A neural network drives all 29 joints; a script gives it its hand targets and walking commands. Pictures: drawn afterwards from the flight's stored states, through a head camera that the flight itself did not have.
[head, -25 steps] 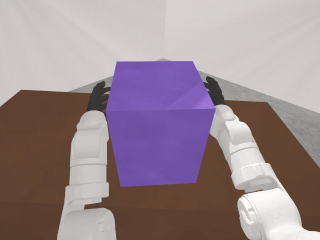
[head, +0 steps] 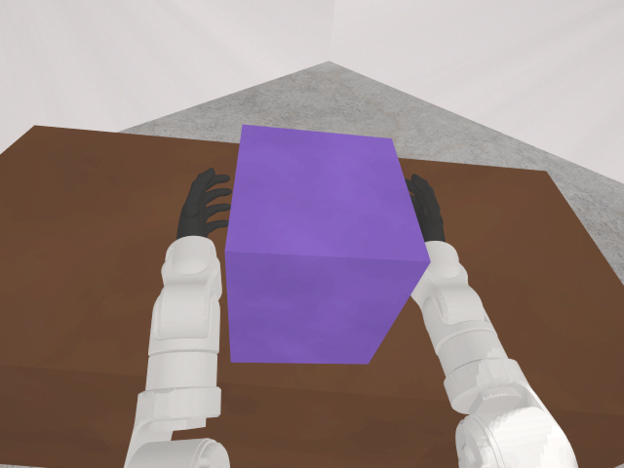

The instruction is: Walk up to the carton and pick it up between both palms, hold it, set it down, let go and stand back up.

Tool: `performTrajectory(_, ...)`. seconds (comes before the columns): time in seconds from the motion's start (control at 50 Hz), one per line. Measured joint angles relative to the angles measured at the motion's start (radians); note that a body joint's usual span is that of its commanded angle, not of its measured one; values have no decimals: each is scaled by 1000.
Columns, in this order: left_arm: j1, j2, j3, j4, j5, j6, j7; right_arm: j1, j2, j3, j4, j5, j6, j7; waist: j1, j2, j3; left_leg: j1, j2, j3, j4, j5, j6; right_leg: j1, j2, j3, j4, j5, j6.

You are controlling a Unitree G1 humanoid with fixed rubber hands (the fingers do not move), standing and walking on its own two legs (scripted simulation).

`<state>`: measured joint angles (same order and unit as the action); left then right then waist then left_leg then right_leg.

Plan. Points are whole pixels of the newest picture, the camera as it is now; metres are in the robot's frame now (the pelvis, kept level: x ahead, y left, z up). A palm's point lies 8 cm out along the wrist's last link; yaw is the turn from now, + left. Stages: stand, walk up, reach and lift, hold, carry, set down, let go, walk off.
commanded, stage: set down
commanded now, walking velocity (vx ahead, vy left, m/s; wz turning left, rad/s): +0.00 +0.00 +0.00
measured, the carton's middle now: (309, 252) +0.37 +0.01 +0.09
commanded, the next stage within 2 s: none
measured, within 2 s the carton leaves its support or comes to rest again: neither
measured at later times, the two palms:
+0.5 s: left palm (195, 247) +0.35 +0.15 +0.13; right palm (419, 226) +0.38 -0.13 +0.14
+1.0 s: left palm (216, 246) +0.38 +0.14 +0.10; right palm (422, 227) +0.41 -0.15 +0.11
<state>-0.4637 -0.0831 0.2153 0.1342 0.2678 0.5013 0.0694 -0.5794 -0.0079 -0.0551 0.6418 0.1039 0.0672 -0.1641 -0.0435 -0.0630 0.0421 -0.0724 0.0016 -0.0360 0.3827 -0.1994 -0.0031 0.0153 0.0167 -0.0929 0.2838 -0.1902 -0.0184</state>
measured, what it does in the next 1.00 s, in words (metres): stands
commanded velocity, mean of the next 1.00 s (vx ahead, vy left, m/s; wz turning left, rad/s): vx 0.00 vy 0.00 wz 0.00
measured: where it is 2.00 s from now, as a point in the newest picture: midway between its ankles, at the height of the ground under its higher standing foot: outside the picture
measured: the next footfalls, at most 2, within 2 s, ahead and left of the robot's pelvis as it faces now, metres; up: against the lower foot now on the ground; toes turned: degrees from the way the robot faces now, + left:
none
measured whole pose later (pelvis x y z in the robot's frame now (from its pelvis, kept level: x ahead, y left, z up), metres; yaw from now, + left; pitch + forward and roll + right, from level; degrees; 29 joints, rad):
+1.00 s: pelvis +0.00 -0.03 +0.00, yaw -3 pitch +1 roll +0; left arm -0.64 -0.13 0.43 0.67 0.31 0.20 0.08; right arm -0.78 -0.03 -0.26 1.04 -0.10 -0.06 -0.09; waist 0.09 -0.04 -0.05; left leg -0.16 0.03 0.01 0.30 -0.16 -0.03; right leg -0.14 0.04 -0.05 0.32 -0.19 -0.05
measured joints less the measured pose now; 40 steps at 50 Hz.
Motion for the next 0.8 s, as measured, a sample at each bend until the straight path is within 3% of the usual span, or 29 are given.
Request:
performTrajectory(0.06, -9, -9, -18, 3, -20, -13, 35, -3, -19, -6, -15, 7, -4, 13, 8, 8, -26, -35, 6, 10, 10, -2, 0, -39, 5, 10, 8, 4, -2)
performTrajectory(0.14, -57, -16, -3, 45, -8, -11, 43, -50, -41, -12, 15, 12, 13, 20, 28, 11, -45, -36, 14, 31, 3, 0, -1, -56, 11, 31, 19, 4, -5)
performTrajectory(0.32, -112, -21, 100, 175, 60, -8, -18, -158, -28, -34, 186, -28, 44, 23, 66, -5, -35, 44, 18, 39, -53, 20, -11, -5, 15, 39, 19, -3, -17)
performTrajectory(0.46, -93, -12, 134, 242, 42, -82, -33, -161, 21, -109, 257, -114, -17, 30, 71, -14, -37, 12, 16, 10, -55, 34, -23, -34, 13, 10, 32, -8, -26)
performTrajectory(0.6, -124, -3, 135, 350, 10, -175, -15, -160, 34, -193, 291, -184, -79, 44, 71, 4, -55, -55, 14, 1, -52, 49, -26, -100, 11, 1, 39, 2, -29)
performTrajectory(0.8, -204, -26, 163, 501, 25, -250, 16, -176, -9, -234, 351, -197, -113, 67, 104, 28, -97, -84, 26, 42, -71, 51, -24, -150, 22, 41, 33, 12, -30)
